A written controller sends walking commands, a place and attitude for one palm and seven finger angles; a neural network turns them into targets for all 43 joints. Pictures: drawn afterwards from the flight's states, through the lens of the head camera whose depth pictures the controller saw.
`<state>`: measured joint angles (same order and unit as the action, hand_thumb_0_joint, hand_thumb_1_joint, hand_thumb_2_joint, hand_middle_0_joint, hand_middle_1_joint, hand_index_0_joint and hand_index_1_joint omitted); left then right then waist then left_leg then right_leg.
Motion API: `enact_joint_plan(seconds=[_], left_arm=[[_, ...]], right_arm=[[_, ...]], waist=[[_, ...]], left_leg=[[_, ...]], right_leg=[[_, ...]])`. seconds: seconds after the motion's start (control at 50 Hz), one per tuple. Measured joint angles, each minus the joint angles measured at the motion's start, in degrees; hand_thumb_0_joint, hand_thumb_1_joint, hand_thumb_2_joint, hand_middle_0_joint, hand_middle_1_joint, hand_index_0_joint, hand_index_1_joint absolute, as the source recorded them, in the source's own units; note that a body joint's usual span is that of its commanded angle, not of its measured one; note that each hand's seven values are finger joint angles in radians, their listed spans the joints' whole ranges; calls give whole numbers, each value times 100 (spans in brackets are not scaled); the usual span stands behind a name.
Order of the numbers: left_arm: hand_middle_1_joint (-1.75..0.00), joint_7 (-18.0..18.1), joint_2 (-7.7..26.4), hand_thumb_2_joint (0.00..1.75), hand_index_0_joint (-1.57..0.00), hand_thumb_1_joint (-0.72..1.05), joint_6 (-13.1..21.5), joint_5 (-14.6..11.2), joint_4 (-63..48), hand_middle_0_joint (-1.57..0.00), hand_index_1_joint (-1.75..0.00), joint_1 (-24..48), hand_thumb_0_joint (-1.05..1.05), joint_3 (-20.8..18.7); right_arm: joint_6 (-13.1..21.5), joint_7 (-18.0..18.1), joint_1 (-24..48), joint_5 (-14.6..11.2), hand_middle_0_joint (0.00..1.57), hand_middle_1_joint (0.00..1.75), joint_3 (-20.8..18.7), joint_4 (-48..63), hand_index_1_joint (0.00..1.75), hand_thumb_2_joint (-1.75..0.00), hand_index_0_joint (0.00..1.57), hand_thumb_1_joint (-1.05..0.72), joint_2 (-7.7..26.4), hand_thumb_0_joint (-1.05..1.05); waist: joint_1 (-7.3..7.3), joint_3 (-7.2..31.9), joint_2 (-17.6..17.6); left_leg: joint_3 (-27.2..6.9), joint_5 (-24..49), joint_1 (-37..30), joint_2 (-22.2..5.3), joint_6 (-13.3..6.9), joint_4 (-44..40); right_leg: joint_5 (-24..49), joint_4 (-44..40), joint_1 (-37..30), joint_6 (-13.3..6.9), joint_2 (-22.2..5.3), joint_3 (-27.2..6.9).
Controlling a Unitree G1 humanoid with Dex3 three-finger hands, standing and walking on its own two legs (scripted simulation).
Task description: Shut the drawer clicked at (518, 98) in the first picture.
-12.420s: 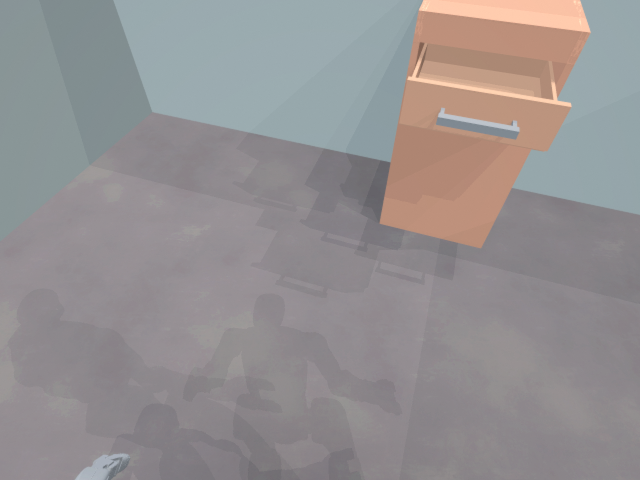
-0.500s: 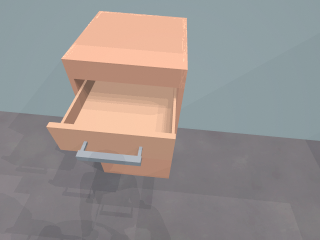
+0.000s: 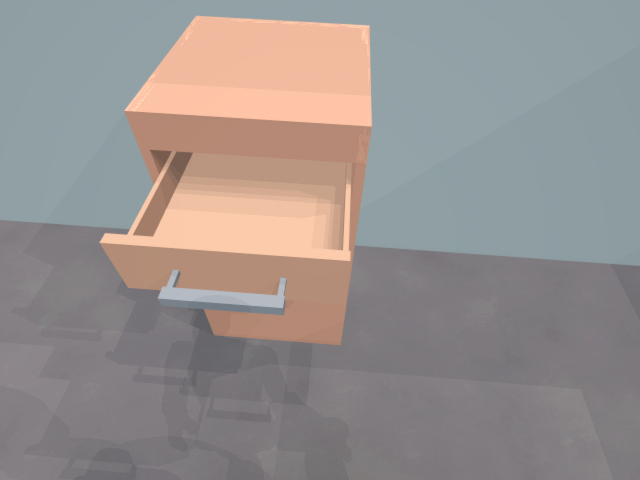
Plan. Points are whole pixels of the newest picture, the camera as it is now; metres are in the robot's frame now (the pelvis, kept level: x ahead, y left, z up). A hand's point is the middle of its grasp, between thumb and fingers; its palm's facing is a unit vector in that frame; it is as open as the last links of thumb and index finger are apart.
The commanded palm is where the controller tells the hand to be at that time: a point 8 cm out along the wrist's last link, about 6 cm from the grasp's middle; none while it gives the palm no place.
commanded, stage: come to a stop and stand still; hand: left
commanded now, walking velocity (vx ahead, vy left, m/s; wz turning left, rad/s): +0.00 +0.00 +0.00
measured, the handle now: (225, 290) +0.40 +0.17 -0.05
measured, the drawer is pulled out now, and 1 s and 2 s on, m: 0.23 0.23 0.23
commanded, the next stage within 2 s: look again from close up in 0.30 s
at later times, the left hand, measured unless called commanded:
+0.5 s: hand out of the picture -0.03 +0.17 -0.16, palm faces +0.01 -0.98 -0.20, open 7.4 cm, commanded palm none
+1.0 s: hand out of the picture +0.01 +0.16 -0.16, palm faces +0.03 -0.98 -0.20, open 7.3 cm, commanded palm none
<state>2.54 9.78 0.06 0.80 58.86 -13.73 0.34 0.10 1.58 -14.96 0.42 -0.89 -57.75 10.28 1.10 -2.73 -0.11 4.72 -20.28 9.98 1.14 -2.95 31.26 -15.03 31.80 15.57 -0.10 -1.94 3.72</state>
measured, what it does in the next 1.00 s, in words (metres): stands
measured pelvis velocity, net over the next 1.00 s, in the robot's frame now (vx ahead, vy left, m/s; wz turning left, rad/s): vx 0.02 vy -0.01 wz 0.01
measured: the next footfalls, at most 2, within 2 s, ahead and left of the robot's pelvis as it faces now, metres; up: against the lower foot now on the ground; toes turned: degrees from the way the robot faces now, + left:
none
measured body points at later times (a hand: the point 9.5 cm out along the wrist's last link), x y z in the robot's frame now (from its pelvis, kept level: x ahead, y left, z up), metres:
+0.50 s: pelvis +0.00 +0.00 +0.01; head +0.01 -0.01 +0.46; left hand -0.02 +0.22 -0.15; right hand -0.02 -0.22 -0.16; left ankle -0.03 +0.08 -0.73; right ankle +0.02 -0.12 -0.73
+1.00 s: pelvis +0.02 -0.01 +0.01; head +0.03 -0.02 +0.46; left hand +0.01 +0.21 -0.15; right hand +0.01 -0.22 -0.16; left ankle -0.03 +0.08 -0.73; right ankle +0.02 -0.12 -0.73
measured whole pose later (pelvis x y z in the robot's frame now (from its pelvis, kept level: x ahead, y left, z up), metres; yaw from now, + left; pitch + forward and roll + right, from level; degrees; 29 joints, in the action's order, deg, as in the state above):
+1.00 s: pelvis +0.02 -0.01 +0.01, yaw +1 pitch -1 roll +0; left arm 2.2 8.0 0.7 0.6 64.7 -15.4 0.8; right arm 1.5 2.1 -15.8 0.3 1.5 -66.0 7.8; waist -0.3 -3.0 0.9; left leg 3.9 -16.9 4.2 1.5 -2.0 22.4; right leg -13.8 26.2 11.0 -0.5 -1.9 4.4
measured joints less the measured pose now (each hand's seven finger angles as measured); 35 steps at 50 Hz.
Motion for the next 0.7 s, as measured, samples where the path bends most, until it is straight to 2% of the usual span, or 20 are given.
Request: enact_joint_plan(seconds=[0.1, 0.2, 0.42, 0.7], left_arm=[[-30, -79, 0, 90, -20, 92, -62, 8, -53, -20, -30, -18, 0, 58], [-30, -118, -6, 90, -20, 92, -63, 18, -19, -20, -30, -163, 0, 93], [-30, -112, -95, 90, -20, 91, -22, -9, 344, -20, -30, -426, 0, 121], [-30, -49, -253, 90, -20, 93, 38, -16, 612, -20, -30, -246, 1, 113]], right_arm=[[16, -39, -46, 22, 19, 30, 117, 83, 30, -90, 20, -92, 83, 1], [-4, -74, -78, 33, 19, 30, 186, 26, 30, -90, 20, -92, 73, 1], [40, -72, -237, -3, 19, 30, 266, -402, 30, -90, 20, -92, -6, 1], [113, 14, -225, -23, 19, 30, 269, -793, 30, -90, 20, -91, -210, 1]], waist=[[-93, 100, 80], [-125, 150, 115], [-135, 9, 137], [-108, -69, 79]], left_leg=[[41, 187, -109, 66, -62, -232], [73, 386, -171, 151, -94, -514], [40, 487, -264, 177, -71, -759], [-34, 365, -461, 91, 24, -794]], right_leg=[[209, -235, -105, 38, -46, -44], [334, -379, -102, 58, -114, -84], [361, -505, -152, 83, -129, -59], [196, -508, -348, 16, -48, 17]])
